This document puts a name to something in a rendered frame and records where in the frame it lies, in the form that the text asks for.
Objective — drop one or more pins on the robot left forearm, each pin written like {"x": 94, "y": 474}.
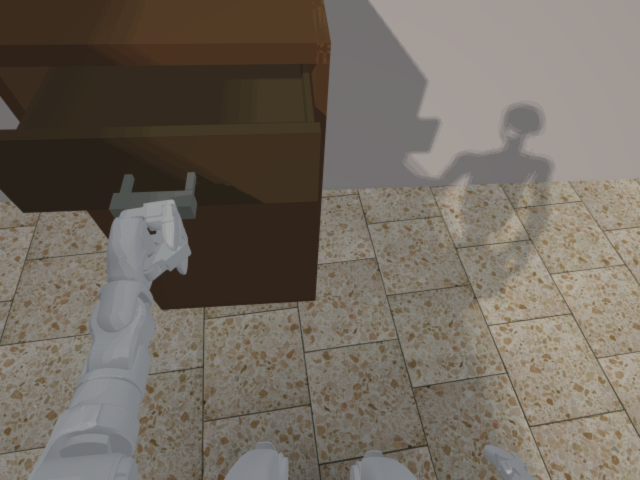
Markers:
{"x": 102, "y": 415}

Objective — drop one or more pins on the robot left upper arm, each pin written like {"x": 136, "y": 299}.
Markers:
{"x": 112, "y": 466}

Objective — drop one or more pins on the drawer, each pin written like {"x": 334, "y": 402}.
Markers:
{"x": 247, "y": 131}

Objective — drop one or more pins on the left robot thigh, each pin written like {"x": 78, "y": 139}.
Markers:
{"x": 260, "y": 464}

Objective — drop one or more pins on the left robot hand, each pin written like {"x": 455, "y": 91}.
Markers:
{"x": 130, "y": 243}

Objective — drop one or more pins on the handle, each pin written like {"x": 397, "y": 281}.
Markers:
{"x": 185, "y": 200}

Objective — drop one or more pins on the right robot thigh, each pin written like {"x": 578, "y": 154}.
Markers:
{"x": 380, "y": 468}

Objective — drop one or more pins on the robot thigh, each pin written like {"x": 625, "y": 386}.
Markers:
{"x": 260, "y": 464}
{"x": 380, "y": 468}

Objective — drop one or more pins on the cabinet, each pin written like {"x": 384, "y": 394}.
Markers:
{"x": 240, "y": 254}

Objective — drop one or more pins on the right robot hand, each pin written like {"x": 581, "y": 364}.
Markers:
{"x": 510, "y": 466}

